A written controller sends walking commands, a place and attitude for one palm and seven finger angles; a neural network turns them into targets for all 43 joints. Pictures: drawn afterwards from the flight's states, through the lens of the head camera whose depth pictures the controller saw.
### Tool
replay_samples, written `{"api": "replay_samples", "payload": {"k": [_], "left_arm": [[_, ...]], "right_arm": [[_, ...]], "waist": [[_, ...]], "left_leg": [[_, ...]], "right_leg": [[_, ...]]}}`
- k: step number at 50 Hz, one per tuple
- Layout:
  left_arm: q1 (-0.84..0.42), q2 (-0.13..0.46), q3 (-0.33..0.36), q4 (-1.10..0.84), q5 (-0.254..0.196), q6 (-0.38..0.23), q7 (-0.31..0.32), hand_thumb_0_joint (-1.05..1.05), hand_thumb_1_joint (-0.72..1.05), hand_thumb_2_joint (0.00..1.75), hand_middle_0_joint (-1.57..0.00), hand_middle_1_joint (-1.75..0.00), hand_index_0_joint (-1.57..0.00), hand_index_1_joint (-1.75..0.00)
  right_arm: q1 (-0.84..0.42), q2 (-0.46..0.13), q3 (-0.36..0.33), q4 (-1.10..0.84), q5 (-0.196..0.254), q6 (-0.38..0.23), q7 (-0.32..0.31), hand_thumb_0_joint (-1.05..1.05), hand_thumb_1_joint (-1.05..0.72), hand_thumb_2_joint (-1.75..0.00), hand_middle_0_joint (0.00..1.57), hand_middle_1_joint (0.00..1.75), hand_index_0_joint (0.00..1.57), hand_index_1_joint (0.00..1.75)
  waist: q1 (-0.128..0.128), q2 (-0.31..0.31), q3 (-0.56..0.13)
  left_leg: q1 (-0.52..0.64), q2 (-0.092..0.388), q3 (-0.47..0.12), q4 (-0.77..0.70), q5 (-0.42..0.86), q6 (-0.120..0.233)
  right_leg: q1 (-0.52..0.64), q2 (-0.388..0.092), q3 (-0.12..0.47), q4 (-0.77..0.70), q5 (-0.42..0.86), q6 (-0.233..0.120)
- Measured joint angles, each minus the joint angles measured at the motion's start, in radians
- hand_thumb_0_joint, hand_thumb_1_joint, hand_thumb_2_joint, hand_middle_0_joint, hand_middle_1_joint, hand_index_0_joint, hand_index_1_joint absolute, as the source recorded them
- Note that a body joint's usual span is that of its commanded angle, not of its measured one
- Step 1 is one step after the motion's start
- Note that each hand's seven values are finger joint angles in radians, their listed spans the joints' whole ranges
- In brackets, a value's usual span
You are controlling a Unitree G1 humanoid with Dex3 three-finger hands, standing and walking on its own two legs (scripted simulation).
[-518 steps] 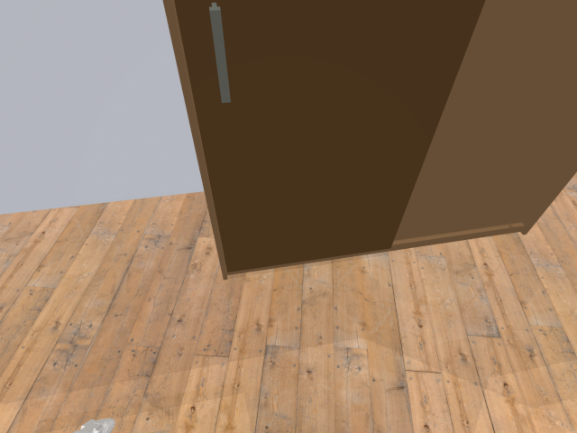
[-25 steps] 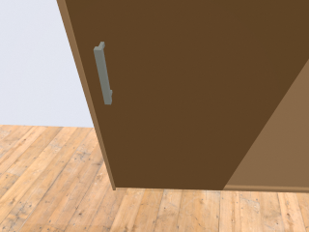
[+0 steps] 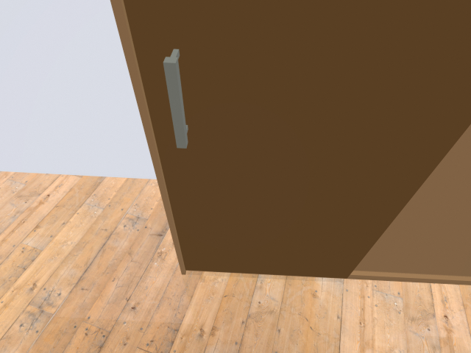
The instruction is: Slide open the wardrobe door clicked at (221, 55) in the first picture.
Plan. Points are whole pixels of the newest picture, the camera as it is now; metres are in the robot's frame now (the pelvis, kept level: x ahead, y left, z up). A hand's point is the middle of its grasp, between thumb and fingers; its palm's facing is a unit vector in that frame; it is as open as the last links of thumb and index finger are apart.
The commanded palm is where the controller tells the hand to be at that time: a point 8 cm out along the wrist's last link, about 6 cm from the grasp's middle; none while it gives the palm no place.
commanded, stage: look again from close up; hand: left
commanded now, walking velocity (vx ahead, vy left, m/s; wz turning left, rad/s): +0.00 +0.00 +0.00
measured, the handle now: (179, 102) +0.53 +0.16 +0.15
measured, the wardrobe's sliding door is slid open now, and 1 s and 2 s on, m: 0.00 0.00 0.00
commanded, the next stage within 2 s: none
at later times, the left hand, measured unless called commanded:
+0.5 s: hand out of the picture +0.06 +0.20 -0.17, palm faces -0.02 -0.96 -0.29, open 7.4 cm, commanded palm none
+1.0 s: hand out of the picture +0.06 +0.20 -0.16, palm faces -0.03 -0.96 -0.29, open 7.4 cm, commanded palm none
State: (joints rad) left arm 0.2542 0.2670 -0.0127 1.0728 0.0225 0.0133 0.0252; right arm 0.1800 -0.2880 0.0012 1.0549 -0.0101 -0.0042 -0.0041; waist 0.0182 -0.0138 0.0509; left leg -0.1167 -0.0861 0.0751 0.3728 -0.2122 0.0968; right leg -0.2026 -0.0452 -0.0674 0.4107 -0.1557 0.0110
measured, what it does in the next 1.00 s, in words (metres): stands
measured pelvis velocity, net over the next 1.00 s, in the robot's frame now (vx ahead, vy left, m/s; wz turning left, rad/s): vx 0.01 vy -0.03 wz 0.00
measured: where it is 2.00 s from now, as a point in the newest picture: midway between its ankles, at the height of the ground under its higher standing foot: outside the picture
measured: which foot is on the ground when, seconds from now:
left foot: down 0.00-1.00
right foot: down 0.00-1.00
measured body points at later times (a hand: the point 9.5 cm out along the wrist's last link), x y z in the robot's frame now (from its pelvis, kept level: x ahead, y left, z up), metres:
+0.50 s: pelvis +0.01 -0.01 +0.00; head +0.01 -0.01 +0.45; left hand +0.06 +0.25 -0.14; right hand +0.06 -0.29 -0.14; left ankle +0.00 +0.05 -0.74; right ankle +0.04 -0.13 -0.74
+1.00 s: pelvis +0.01 -0.03 +0.01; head +0.02 -0.02 +0.45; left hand +0.07 +0.25 -0.14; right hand +0.07 -0.30 -0.13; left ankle +0.00 +0.05 -0.74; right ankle +0.04 -0.13 -0.74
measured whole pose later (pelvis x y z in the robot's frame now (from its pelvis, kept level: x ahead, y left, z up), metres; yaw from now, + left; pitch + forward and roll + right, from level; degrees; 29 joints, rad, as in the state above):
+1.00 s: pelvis +0.01 -0.03 +0.01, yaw +0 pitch -2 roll +0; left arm 0.18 0.29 -0.02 1.10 0.02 -0.01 0.02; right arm 0.17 -0.29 0.01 1.13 -0.01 -0.01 0.00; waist 0.00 -0.01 0.04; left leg -0.08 -0.05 0.06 0.31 -0.20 0.06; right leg -0.15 0.00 -0.08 0.33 -0.14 -0.02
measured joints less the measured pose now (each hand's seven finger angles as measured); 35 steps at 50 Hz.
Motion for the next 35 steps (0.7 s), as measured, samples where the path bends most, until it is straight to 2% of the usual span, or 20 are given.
{"api": "replay_samples", "payload": {"k": [19,35], "left_arm": [[-0.055,0.002,-0.005,0.011,-0.002,-0.015,0.002,0.01,0.9,0.9,-0.2,-0.3,-0.2,-0.3],[-0.071,0.017,-0.005,0.014,-0.004,-0.022,-0.003,0.01,0.9,0.9,-0.2,-0.3,-0.2,-0.3]], "right_arm": [[-0.005,0.018,0.008,0.047,0.004,-0.004,0.002,0.01,-0.9,-0.89,0.2,0.3,0.2,0.3],[0.0,0.006,0.008,0.067,0.003,-0.005,0.007,0.01,-0.9,-0.89,0.2,0.3,0.2,0.3]], "waist": [[-0.013,0.0,-0.003],[-0.019,-0.002,-0.004]], "left_leg": [[0.022,0.014,-0.009,-0.022,0.005,-0.016],[0.024,0.03,-0.013,-0.04,0.012,-0.031]], "right_leg": [[0.026,0.015,-0.009,-0.029,0.005,-0.014],[0.034,0.033,-0.014,-0.062,0.019,-0.028]]}}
